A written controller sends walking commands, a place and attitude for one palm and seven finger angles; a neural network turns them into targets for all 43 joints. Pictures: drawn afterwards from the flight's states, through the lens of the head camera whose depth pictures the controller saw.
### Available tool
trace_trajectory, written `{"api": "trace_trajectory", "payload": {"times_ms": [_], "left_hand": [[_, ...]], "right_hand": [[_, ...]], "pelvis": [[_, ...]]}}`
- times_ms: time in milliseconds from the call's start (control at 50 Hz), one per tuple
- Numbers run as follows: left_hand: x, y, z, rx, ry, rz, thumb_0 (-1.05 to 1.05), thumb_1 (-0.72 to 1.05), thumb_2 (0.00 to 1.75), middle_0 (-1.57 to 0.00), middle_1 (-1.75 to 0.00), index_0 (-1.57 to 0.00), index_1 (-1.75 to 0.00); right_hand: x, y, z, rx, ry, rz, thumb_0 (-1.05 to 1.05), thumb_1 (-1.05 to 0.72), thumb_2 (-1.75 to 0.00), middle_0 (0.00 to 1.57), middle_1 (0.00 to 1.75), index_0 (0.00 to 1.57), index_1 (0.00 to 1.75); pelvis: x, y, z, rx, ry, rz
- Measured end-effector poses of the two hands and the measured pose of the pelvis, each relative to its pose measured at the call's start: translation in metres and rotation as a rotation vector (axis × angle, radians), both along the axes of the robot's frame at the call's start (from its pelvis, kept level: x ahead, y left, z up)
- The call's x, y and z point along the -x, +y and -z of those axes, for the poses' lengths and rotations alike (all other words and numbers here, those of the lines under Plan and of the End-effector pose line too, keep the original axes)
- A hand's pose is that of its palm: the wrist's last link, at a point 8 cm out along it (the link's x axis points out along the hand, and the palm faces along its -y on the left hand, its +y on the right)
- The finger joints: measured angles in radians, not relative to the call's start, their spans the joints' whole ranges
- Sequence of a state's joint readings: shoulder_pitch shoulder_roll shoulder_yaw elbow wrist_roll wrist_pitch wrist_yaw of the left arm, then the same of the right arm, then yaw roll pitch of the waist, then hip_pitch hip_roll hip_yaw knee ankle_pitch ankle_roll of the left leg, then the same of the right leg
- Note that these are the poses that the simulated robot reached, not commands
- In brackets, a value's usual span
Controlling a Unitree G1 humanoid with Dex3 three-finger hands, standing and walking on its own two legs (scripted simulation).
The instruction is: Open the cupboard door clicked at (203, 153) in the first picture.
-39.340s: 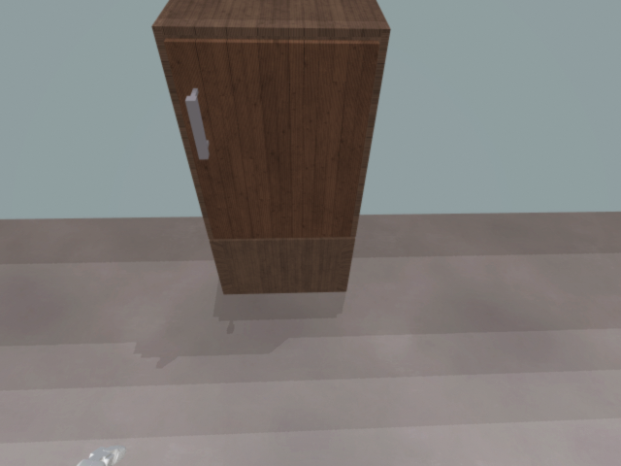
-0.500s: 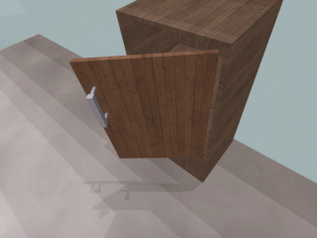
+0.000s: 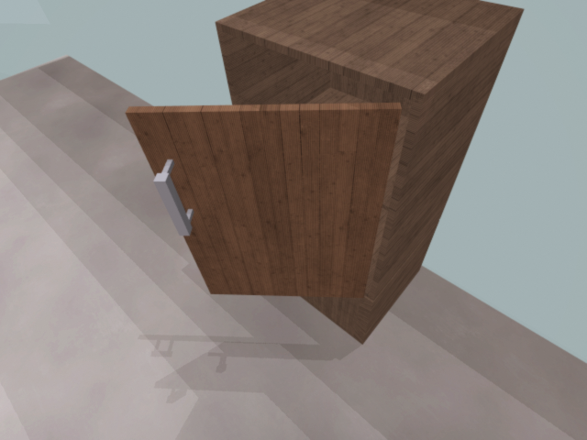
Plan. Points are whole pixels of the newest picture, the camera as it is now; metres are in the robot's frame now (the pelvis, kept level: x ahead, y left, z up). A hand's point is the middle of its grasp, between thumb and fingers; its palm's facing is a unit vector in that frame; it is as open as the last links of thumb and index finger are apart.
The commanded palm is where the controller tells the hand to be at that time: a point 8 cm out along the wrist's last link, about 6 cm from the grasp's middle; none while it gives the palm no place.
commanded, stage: look again from close up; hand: left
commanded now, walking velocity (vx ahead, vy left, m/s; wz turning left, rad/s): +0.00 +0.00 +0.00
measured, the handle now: (177, 198) +0.52 +0.25 +0.00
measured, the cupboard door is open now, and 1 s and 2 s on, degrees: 39 39 39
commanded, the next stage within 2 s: raise the hand with hooked fingers in 0.50 s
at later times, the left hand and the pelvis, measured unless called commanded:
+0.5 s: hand out of the picture +0.00 +0.19 -0.17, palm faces +0.03 -0.98 -0.22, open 7.3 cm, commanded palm none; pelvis +0.00 +0.01 +0.00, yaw +0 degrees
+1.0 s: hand (154, 414) +0.16 +0.20 -0.04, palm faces -0.04 -1.00 +0.05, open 8.5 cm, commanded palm +0.13 +0.28 -0.05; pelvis -0.03 +0.04 -0.06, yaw +0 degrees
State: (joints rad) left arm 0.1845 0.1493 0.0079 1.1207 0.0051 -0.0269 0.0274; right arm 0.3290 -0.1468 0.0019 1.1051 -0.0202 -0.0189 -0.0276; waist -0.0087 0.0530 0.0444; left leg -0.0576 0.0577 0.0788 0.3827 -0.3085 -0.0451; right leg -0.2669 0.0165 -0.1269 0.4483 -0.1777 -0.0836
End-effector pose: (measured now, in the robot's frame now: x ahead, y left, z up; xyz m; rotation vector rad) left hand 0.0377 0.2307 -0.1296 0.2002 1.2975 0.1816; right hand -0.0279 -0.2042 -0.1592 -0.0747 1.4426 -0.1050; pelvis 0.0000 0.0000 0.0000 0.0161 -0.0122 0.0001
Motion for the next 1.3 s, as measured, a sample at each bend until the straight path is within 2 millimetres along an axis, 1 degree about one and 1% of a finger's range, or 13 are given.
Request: {"api": "trace_trajectory", "payload": {"times_ms": [280,620,660,740,800,840,880,920,1000,1080,1140,1240,1300], "left_hand": [[0.039,0.003,0.006,0.026,0.099,-0.035,0.0,0.91,0.9,-0.2,-0.3,-0.2,-0.3],[0.035,0.013,0.011,0.031,0.093,-0.029,0.01,0.92,0.9,-0.2,-0.3,-0.2,-0.3],[0.01,0.022,-0.004,0.02,-0.08,-0.088,0.02,0.94,0.9,-0.2,-0.3,-0.2,-0.3],[-0.073,0.038,-0.069,-0.032,-0.579,-0.09,0.03,0.91,0.89,-0.2,-0.32,-0.2,-0.32],[-0.128,0.038,-0.113,0.009,-0.915,-0.022,0.02,0.86,0.87,-0.2,-0.35,-0.2,-0.35],[-0.149,0.034,-0.131,0.075,-1.109,0.025,0.02,0.82,0.86,-0.2,-0.37,-0.2,-0.37],[-0.154,0.028,-0.138,0.158,-1.261,0.075,0.01,0.78,0.84,-0.2,-0.39,-0.2,-0.39],[-0.144,0.023,-0.133,0.223,-1.343,0.139,0.01,0.74,0.82,-0.2,-0.42,-0.2,-0.42],[-0.107,0.026,-0.089,0.272,-1.256,0.179,0.0,0.64,0.79,-0.21,-0.48,-0.22,-0.47],[-0.073,0.047,-0.053,0.217,-1.124,0.081,0.01,0.54,0.75,-0.23,-0.53,-0.23,-0.53],[-0.069,0.066,-0.062,0.131,-1.185,0.063,0.01,0.47,0.72,-0.23,-0.58,-0.23,-0.58],[-0.103,0.071,-0.105,0.108,-1.388,0.216,0.01,0.35,0.67,-0.23,-0.65,-0.23,-0.65],[-0.129,0.066,-0.111,0.174,-1.348,0.323,0.01,0.28,0.64,-0.23,-0.7,-0.23,-0.7]], "right_hand": [[0.014,0.006,-0.005,0.015,0.046,0.0,0.0,-0.91,-0.9,0.2,0.3,0.2,0.3],[0.012,0.025,-0.006,0.01,0.049,0.009,0.0,-0.91,-0.9,0.2,0.3,0.2,0.3],[-0.003,0.021,-0.009,0.037,-0.055,0.01,0.01,-0.91,-0.9,0.2,0.3,0.2,0.3],[-0.059,0.002,-0.018,0.115,-0.364,0.002,0.01,-0.92,-0.9,0.2,0.3,0.2,0.3],[-0.111,-0.013,-0.037,0.166,-0.598,-0.03,0.02,-0.92,-0.9,0.2,0.3,0.2,0.3],[-0.143,-0.02,-0.057,0.196,-0.743,-0.06,0.02,-0.92,-0.9,0.2,0.3,0.2,0.3],[-0.17,-0.024,-0.077,0.222,-0.864,-0.101,0.02,-0.92,-0.9,0.2,0.3,0.2,0.3],[-0.193,-0.026,-0.094,0.241,-0.958,-0.153,0.01,-0.92,-0.9,0.2,0.3,0.2,0.3],[-0.227,-0.018,-0.107,0.264,-1.051,-0.238,0.01,-0.91,-0.9,0.2,0.3,0.2,0.3],[-0.243,0.007,-0.092,0.244,-1.041,-0.315,0.01,-0.91,-0.9,0.2,0.3,0.2,0.3],[-0.24,0.032,-0.066,0.19,-0.987,-0.36,0.01,-0.91,-0.9,0.2,0.3,0.2,0.3],[-0.209,0.073,-0.016,0.063,-0.856,-0.359,0.01,-0.91,-0.9,0.2,0.3,0.2,0.3],[-0.182,0.086,0.003,0.009,-0.775,-0.289,0.01,-0.91,-0.9,0.2,0.3,0.2,0.3]], "pelvis": [[0.0,0.008,-0.001,0.004,0.001,0.003],[-0.002,0.019,0.0,0.011,0.002,0.005],[0.0,0.022,0.002,0.012,0.004,0.015],[0.004,0.033,0.005,0.01,0.013,-0.009],[0.012,0.037,0.012,0.004,0.051,-0.021],[0.017,0.038,0.019,-0.003,0.086,-0.012],[0.02,0.039,0.027,-0.008,0.115,-0.002],[0.023,0.041,0.037,-0.005,0.133,-0.001],[0.028,0.045,0.057,-0.003,0.178,-0.008],[0.033,0.048,0.073,0.015,0.215,-0.031],[0.037,0.051,0.082,0.04,0.23,-0.05],[0.042,0.06,0.091,0.073,0.245,-0.067],[0.044,0.065,0.089,0.072,0.252,-0.058]]}}
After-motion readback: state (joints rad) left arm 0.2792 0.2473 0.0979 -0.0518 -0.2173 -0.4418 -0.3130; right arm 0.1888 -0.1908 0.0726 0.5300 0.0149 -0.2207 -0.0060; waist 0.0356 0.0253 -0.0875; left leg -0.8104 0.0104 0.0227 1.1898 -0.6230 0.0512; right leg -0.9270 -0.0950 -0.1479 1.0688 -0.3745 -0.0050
